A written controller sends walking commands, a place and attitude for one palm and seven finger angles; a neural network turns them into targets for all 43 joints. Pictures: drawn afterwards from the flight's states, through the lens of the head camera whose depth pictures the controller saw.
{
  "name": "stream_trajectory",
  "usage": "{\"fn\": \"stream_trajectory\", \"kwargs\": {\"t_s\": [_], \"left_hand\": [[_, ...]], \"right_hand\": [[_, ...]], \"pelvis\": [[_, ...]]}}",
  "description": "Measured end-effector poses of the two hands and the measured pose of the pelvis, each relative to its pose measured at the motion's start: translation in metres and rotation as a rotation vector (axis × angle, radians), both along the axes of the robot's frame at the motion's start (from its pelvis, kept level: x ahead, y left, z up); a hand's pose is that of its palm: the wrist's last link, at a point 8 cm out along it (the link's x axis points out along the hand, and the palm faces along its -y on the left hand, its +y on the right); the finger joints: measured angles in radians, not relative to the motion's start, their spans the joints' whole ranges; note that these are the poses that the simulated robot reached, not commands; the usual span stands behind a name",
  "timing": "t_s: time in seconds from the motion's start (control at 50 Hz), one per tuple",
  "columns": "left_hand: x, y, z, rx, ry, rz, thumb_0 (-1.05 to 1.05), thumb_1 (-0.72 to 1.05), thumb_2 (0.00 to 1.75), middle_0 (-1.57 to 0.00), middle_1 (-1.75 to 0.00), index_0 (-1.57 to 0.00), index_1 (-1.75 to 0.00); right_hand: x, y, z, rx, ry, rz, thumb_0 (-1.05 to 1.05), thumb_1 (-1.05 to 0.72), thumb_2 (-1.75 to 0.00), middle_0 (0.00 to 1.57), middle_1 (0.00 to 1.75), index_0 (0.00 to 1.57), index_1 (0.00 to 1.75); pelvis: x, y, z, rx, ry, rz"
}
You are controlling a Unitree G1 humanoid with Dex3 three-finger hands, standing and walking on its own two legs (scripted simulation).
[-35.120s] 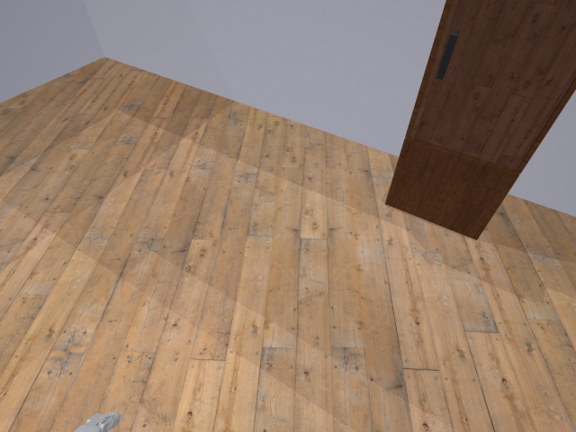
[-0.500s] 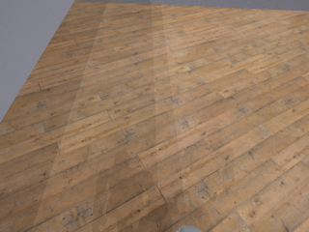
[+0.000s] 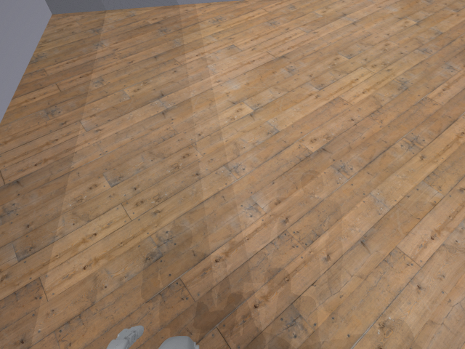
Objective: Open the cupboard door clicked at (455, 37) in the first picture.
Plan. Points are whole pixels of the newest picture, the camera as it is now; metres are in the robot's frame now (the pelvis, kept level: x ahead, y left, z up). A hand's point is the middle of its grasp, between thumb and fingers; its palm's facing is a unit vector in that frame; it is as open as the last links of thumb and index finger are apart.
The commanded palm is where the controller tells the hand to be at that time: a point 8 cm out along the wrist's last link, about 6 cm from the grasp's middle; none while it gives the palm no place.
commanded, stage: turn to face it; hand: left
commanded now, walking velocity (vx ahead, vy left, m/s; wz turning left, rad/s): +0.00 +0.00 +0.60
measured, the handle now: out of the picture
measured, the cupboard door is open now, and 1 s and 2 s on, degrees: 40 40 40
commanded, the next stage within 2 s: none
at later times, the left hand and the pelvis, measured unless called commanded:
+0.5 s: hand out of the picture +0.10 +0.26 -0.17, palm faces +0.29 -0.92 -0.26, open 7.4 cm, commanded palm none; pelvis +0.07 +0.03 +0.00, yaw +16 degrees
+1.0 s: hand out of the picture +0.04 +0.14 -0.15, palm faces +0.57 -0.77 -0.28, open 7.3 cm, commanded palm none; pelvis +0.10 -0.05 +0.01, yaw +35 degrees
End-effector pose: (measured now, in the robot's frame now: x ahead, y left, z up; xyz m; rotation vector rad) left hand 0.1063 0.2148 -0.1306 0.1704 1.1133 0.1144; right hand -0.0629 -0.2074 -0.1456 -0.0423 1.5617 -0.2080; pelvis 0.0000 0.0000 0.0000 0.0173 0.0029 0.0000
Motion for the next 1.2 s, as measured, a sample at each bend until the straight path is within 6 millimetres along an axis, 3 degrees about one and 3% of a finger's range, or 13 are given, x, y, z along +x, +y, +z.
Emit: {"fn": "stream_trajectory", "kwargs": {"t_s": [0.14, 0.24, 0.3, 0.44, 0.58, 0.74, 0.9, 1.04, 1.2], "left_hand": [[0.012, 0.023, 0.002, 0.008, -0.002, 0.084, -0.03, 0.95, 0.89, -0.20, -0.30, -0.20, -0.30], [0.002, 0.047, -0.019, -0.021, 0.022, 0.174, -0.02, 0.92, 0.90, -0.20, -0.30, -0.20, -0.30], [-0.010, 0.066, -0.036, -0.026, 0.068, 0.225, -0.01, 0.92, 0.90, -0.20, -0.30, -0.20, -0.30], [-0.025, 0.090, -0.017, 0.022, 0.123, 0.296, 0.00, 0.91, 0.90, -0.20, -0.30, -0.19, -0.30], [-0.033, 0.086, 0.004, 0.074, 0.123, 0.360, 0.00, 0.91, 0.90, -0.19, -0.30, -0.19, -0.30], [-0.039, 0.039, 0.014, 0.125, 0.079, 0.434, 0.00, 0.91, 0.90, -0.20, -0.30, -0.19, -0.30], [-0.071, -0.019, 0.024, 0.070, 0.128, 0.560, 0.00, 0.90, 0.90, -0.20, -0.30, -0.20, -0.30], [-0.116, -0.044, 0.016, 0.038, 0.162, 0.701, 0.00, 0.92, 0.89, -0.20, -0.30, -0.20, -0.30], [-0.187, -0.055, -0.014, -0.028, 0.244, 0.848, 0.00, 0.91, 0.89, -0.20, -0.30, -0.20, -0.30]], "right_hand": [[0.130, -0.014, 0.007, -0.045, -0.217, 0.136, 0.01, -0.92, -0.90, 0.20, 0.30, 0.20, 0.30], [0.204, -0.007, 0.012, -0.093, -0.308, 0.263, 0.00, -0.92, -0.90, 0.20, 0.30, 0.20, 0.30], [0.236, 0.000, 0.010, -0.125, -0.363, 0.325, 0.00, -0.92, -0.90, 0.20, 0.30, 0.20, 0.30], [0.260, 0.010, 0.021, -0.126, -0.343, 0.413, 0.00, -0.91, -0.90, 0.20, 0.30, 0.20, 0.30], [0.274, 0.006, 0.016, -0.066, -0.308, 0.467, 0.00, -0.90, -0.90, 0.21, 0.30, 0.20, 0.30], [0.307, -0.023, -0.012, -0.004, -0.281, 0.520, 0.01, -0.90, -0.90, 0.21, 0.30, 0.20, 0.30], [0.354, -0.027, 0.003, 0.024, -0.293, 0.629, 0.01, -0.91, -0.90, 0.20, 0.30, 0.20, 0.30], [0.395, 0.005, 0.009, 0.030, -0.325, 0.775, 0.01, -0.91, -0.90, 0.20, 0.30, 0.20, 0.30], [0.427, 0.085, 0.019, 0.063, -0.458, 0.955, 0.01, -0.91, -0.90, 0.20, 0.30, 0.20, 0.30]], "pelvis": [[0.029, 0.006, 0.003, -0.012, 0.001, 0.092], [0.048, 0.023, -0.009, -0.027, -0.009, 0.158], [0.056, 0.034, -0.022, -0.030, 0.001, 0.194], [0.063, 0.037, -0.006, -0.037, 0.028, 0.245], [0.072, 0.020, 0.001, -0.036, 0.040, 0.312], [0.085, -0.022, -0.009, -0.011, 0.033, 0.418], [0.098, -0.043, 0.008, 0.045, 0.022, 0.538], [0.100, -0.048, 0.006, 0.041, 0.013, 0.642], [0.088, -0.031, -0.010, 0.012, 0.010, 0.747]]}}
